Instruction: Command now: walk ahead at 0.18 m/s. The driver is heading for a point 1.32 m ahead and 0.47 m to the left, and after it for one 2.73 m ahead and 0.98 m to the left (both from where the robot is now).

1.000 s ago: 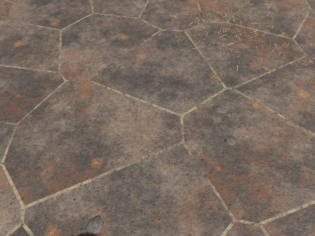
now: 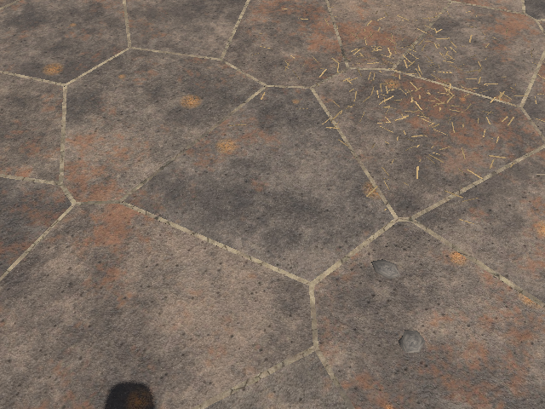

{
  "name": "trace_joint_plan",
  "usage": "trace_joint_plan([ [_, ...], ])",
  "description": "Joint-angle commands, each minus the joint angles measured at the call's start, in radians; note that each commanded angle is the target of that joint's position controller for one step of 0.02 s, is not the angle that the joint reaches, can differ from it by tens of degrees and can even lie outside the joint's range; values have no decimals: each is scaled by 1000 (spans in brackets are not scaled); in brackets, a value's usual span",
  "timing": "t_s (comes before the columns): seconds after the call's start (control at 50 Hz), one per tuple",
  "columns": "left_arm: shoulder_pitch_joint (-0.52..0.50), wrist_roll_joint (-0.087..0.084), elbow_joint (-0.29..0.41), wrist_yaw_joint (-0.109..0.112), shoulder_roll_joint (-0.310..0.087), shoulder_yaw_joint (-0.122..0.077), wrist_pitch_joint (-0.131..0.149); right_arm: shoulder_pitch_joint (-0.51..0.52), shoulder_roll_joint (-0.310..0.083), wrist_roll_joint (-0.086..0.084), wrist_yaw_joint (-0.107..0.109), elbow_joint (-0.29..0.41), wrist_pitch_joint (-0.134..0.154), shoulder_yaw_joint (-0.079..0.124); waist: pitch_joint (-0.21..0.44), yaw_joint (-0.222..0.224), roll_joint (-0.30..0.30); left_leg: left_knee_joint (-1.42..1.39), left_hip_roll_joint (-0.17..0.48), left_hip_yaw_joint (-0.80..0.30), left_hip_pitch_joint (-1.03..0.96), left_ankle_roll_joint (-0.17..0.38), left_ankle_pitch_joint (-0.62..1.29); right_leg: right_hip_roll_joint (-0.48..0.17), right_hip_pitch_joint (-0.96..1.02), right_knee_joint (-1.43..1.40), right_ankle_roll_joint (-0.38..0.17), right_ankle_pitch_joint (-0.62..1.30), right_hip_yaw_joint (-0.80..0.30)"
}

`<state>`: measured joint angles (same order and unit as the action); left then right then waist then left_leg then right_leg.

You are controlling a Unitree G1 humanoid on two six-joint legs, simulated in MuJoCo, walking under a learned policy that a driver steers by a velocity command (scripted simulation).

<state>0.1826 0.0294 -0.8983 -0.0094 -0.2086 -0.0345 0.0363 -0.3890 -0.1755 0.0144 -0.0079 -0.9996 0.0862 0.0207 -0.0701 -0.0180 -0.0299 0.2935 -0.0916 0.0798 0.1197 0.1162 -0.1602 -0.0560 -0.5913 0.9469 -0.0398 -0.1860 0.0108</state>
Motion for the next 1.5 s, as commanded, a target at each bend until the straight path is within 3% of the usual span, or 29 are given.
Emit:
trace_joint_plan([
  [0.02,57,-8,5,4,-13,6,-9,-25,-101,-2,11,24,3,6,56,31,108,-37,245,-80,42,61,750,17,131,-123,11,90,40],
  [0.12,6,-12,-10,27,-21,10,-10,-70,-94,9,27,-18,-15,-4,46,0,116,38,279,-114,-24,76,710,46,197,-269,-6,35,44],
  [0.18,75,-12,-52,41,-9,11,8,-44,-86,1,38,-31,-21,-9,34,37,83,141,271,-145,-18,49,595,51,344,-515,-34,105,30],
  [0.22,199,-1,-88,49,-109,-8,30,-141,-56,-1,42,-33,-15,-15,148,10,-46,272,194,-112,104,-15,146,-165,632,-487,-83,693,-157],
  [0.24,185,-18,-98,50,-86,-1,19,-220,9,-26,44,-77,-35,-26,195,3,-143,332,98,-58,150,-41,-234,-266,639,-489,-230,781,-258],
  [0.26,168,-21,-88,47,-40,10,13,-162,-43,-18,51,-75,-53,-14,165,25,-112,362,78,-55,153,-48,-353,-287,566,-552,-257,633,-303],
  [0.32,77,-11,-60,69,-87,0,-1,18,-62,1,39,-17,-86,6,76,25,-88,484,66,-72,184,-62,-381,-256,414,-658,-224,334,-253],
  [0.42,40,-12,-43,82,-113,-25,-26,26,-35,12,34,5,-109,19,82,-3,-27,670,93,-58,242,-97,-350,-219,334,-687,-209,159,-105],
  [0.52,25,-3,-39,81,-141,-42,-43,66,-42,5,30,59,-122,26,105,13,-86,519,99,-17,206,-88,-304,-230,314,-656,-190,41,-44],
  [0.58,-15,-14,-30,79,-166,-54,-53,5,-52,10,21,65,-118,33,114,-27,-52,311,84,6,68,-49,-188,-228,236,-573,-124,-54,6],
  [0.6,7,-10,-38,75,-149,-56,-62,-12,-75,18,18,66,-113,40,81,-32,33,186,102,-74,29,-29,-155,-193,167,-461,-65,-150,58],
  [0.62,50,-8,-26,65,-86,-45,-75,-4,-165,28,23,95,-106,58,43,-16,293,-44,323,-416,35,19,-189,-64,27,-189,25,-332,174],
  [0.64,-67,-11,47,76,-79,-37,-84,-16,-268,21,31,109,-111,80,-47,-51,360,-141,481,-654,182,126,-88,73,-77,-61,48,-429,89],
  [0.66,-88,-12,56,71,-87,-36,-86,-14,-231,26,40,101,-111,74,-66,-21,221,-118,432,-586,211,144,-62,34,-37,46,45,-352,3],
  [0.7,-39,-20,28,53,-99,-42,-75,113,-202,12,38,145,-112,70,-28,40,122,-64,303,-431,179,98,-26,37,-17,77,38,-191,-27],
  [0.74,2,2,8,41,-117,-49,-67,144,-178,2,32,175,-102,67,57,45,116,-18,264,-379,82,95,176,49,-11,130,40,-138,-27],
  [0.78,-5,-5,19,41,-110,-49,-68,98,-171,-5,27,171,-92,69,97,33,97,7,265,-381,9,98,268,50,-23,140,51,-127,-35],
  [0.86,-83,4,63,27,-122,-48,-62,7,-181,-2,27,154,-89,78,74,-24,160,-110,258,-513,-76,129,-298,38,-98,11,77,-119,-45],
  [1.02,-157,-2,125,9,-119,-36,-12,-20,-230,9,12,163,-59,99,56,-53,137,-108,245,-597,-38,167,-322,63,-10,-205,65,-154,-54],
  [1.1,-147,-13,161,9,-122,-28,7,22,-247,12,-3,187,-52,109,52,-29,137,-69,217,-637,91,153,-344,91,148,-321,42,-189,-56],
  [1.14,-28,-26,141,21,-108,-24,19,106,-246,10,-7,215,-54,110,53,53,116,-13,155,-609,261,100,-346,111,409,-499,26,-108,-42],
  [1.16,55,-26,121,34,-125,-31,27,131,-226,7,-6,224,-53,107,59,98,75,66,96,-566,390,56,-385,97,594,-576,25,-61,-43],
  [1.18,148,-13,108,50,-203,-49,35,132,-169,-2,-5,239,-43,93,94,131,-46,257,20,-453,546,2,-461,-65,768,-643,3,-204,-198],
  [1.2,203,6,126,59,-313,-66,35,118,-90,-16,-6,274,-33,69,169,128,-222,557,-94,-252,660,-35,-477,-343,836,-793,-71,-566,-595],
  [1.22,139,18,122,59,-317,-76,30,134,-167,14,-4,275,-36,76,58,77,-127,688,-4,-218,734,-35,-369,-388,690,-831,-133,-660,-700],
  [1.24,106,8,131,47,-232,-59,34,147,-189,29,-15,266,-36,80,-5,53,-43,731,47,-232,713,-34,-278,-335,609,-821,-141,-607,-619],
  [1.28,67,-3,135,27,-151,-35,49,100,-163,31,-38,230,-38,75,-18,16,-52,739,67,-218,639,-59,-152,-206,549,-832,-97,-349,-385],
  [1.4,209,-11,64,3,-131,-30,78,247,-142,33,-56,276,-48,55,4,44,-72,707,71,-169,677,-93,-3,-144,591,-800,-118,225,-142],
  [1.5,269,-16,19,3,-145,-30,73,444,-98,26,-69,337,-48,16,-13,80,-92,394,109,-10,503,-87,67,-129,548,-797,-114,389,-55],
])
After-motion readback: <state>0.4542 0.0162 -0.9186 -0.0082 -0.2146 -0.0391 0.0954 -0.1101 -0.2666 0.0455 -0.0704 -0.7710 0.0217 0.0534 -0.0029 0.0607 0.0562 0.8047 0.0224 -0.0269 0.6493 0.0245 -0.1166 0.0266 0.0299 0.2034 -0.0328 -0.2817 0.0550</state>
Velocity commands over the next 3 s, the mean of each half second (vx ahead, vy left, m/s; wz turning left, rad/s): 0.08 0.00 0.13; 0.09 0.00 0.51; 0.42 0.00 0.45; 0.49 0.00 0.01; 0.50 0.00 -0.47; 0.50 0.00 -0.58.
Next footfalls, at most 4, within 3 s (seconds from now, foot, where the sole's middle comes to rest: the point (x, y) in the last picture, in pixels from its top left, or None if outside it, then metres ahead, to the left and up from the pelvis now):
0.20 right None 0.18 -0.10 -0.78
0.60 left None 0.08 0.09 -0.78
1.18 right None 0.22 -0.06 -0.78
1.62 left None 0.34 0.28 -0.78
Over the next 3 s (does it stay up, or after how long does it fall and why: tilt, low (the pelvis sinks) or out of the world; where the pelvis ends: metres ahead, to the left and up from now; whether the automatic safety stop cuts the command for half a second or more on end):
stays up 0.93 0.48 0.00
